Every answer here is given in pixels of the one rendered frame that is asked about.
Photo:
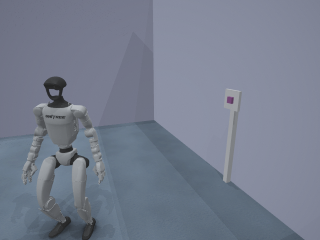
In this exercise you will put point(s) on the left robot hand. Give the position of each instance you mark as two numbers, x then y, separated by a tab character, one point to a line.
99	170

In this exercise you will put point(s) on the robot left upper arm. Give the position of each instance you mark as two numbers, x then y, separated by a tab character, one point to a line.
81	113

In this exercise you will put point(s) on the left robot thigh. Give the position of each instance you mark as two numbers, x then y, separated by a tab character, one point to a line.
79	179

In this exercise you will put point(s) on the panel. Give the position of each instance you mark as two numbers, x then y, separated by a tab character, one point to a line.
232	129

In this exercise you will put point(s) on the robot thigh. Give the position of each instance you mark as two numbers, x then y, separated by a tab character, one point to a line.
45	181
79	179

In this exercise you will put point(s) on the robot right upper arm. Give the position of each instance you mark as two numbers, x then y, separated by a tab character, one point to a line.
41	130

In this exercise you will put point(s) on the robot left forearm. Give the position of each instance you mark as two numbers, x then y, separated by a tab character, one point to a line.
95	149

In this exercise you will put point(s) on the button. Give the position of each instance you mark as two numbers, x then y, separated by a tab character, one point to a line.
230	100

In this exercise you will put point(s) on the right robot thigh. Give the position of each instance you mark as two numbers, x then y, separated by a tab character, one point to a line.
45	181

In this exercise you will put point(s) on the robot right forearm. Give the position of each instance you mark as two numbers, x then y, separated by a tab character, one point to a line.
35	147

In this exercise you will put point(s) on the right robot hand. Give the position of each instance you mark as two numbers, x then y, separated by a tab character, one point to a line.
28	171

